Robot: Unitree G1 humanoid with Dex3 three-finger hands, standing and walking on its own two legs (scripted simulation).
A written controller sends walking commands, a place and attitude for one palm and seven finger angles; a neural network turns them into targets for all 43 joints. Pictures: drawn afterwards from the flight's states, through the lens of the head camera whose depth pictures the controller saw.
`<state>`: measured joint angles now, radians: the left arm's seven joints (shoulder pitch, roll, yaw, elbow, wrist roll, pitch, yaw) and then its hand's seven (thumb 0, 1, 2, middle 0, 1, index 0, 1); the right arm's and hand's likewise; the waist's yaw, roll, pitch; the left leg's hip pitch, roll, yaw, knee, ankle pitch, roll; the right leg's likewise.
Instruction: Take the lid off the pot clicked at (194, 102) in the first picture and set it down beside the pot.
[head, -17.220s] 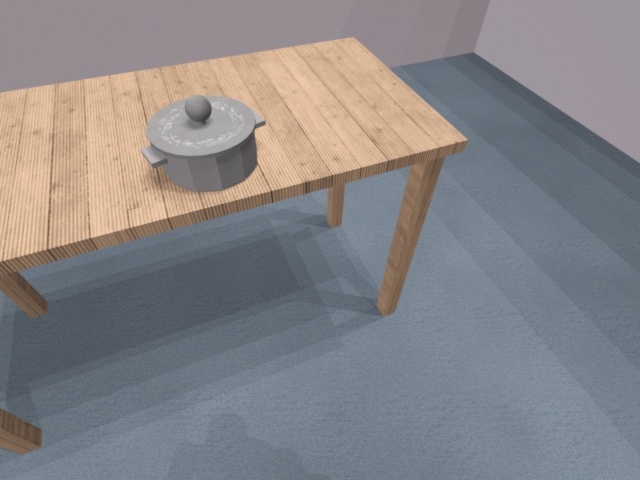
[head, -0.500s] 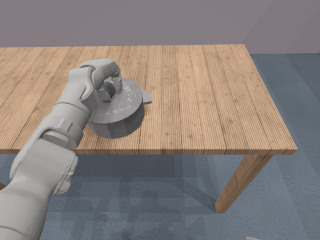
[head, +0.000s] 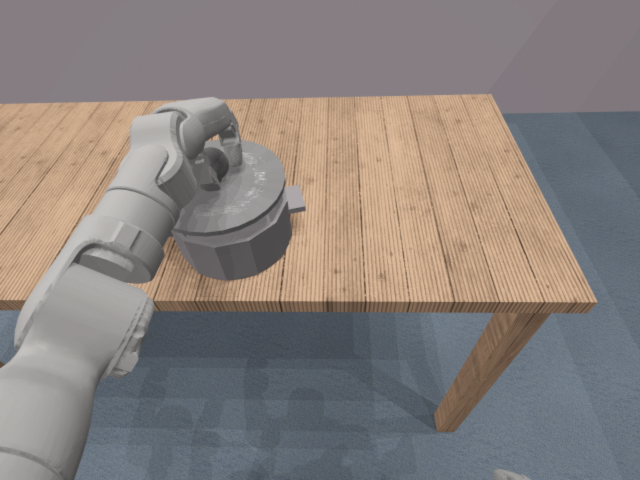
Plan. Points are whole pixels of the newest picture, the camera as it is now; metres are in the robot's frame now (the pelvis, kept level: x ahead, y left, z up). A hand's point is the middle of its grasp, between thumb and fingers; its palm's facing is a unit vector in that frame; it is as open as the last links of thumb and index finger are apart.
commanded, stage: lift the lid straight up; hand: left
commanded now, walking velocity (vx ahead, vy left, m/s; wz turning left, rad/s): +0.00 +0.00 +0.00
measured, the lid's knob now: (211, 164) +0.49 +0.14 +0.15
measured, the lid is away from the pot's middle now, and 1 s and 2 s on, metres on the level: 0.01 0.02 0.06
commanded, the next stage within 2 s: move the lid sideways beside the pot in 1.46 s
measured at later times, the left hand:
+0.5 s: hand (200, 134) +0.47 +0.13 +0.21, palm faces -0.34 -0.08 -0.94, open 7.0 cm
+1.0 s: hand (175, 108) +0.46 +0.15 +0.25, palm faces -0.28 -0.09 -0.96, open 7.0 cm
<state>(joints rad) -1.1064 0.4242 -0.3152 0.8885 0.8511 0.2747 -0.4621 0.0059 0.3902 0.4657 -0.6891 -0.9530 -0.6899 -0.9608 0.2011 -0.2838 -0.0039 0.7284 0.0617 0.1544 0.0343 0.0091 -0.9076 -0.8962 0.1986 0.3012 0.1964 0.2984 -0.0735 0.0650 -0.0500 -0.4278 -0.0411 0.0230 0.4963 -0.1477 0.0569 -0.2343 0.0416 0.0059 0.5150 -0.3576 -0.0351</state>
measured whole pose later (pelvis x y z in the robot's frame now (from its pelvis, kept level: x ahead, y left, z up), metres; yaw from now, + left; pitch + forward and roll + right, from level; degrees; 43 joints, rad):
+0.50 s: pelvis +0.00 +0.00 +0.00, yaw +1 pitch +5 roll +0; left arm -1.29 0.41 -0.33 1.00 0.87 0.29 -0.51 0.01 0.39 0.47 -0.69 -0.95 -0.69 -0.96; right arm 0.21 -0.28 0.00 0.75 0.06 0.12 0.03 0.01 -0.91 -0.90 0.20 0.30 0.20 0.30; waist -0.08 0.06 -0.04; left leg -0.44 -0.05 0.01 0.47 -0.12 0.06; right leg -0.25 0.03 0.00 0.50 -0.34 -0.03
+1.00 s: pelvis +0.00 +0.01 +0.00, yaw +1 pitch +4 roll +0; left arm -1.31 0.45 -0.34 0.90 0.87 0.34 -0.58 0.00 0.39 0.47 -0.69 -0.95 -0.69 -0.96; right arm 0.19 -0.29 0.00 0.72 0.06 0.12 0.04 0.01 -0.91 -0.90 0.20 0.30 0.20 0.30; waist -0.06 0.06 -0.05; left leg -0.41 -0.06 0.01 0.47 -0.13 0.07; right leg -0.21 0.03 -0.01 0.49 -0.35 -0.02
